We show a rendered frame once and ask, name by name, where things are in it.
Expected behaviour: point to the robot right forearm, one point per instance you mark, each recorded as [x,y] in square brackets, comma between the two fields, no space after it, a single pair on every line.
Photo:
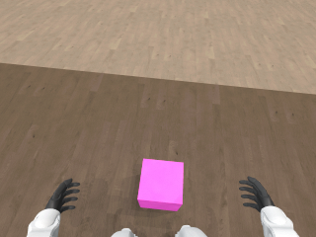
[275,223]

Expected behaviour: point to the left robot hand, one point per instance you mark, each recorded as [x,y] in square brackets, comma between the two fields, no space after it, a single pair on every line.
[59,198]

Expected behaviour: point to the robot left forearm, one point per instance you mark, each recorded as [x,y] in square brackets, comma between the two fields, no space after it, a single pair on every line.
[45,224]

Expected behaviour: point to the right robot hand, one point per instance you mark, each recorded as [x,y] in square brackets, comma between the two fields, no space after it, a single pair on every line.
[261,197]

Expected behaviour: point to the carton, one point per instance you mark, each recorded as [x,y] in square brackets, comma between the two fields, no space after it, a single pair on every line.
[161,184]

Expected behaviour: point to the right robot thigh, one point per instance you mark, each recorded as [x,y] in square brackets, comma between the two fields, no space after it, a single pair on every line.
[190,232]

